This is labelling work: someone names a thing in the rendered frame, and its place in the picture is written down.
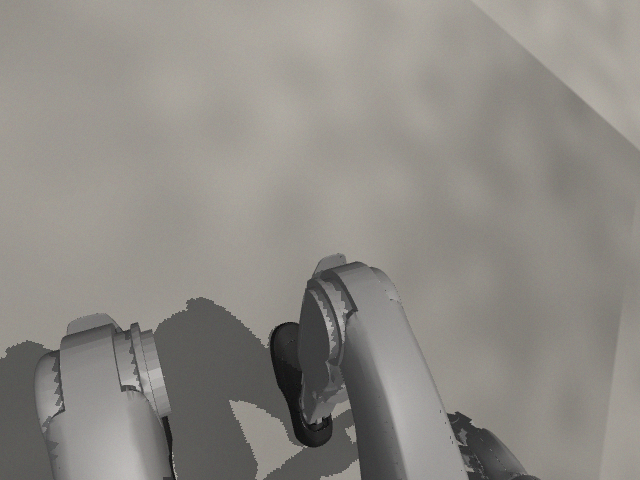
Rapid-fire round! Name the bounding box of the right robot hand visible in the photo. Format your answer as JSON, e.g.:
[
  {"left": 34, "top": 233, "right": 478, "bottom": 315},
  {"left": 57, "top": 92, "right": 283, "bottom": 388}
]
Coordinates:
[{"left": 447, "top": 412, "right": 528, "bottom": 480}]

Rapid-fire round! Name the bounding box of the right robot foot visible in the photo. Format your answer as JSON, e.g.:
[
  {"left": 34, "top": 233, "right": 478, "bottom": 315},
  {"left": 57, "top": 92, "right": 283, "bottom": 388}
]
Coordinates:
[{"left": 270, "top": 322, "right": 333, "bottom": 448}]

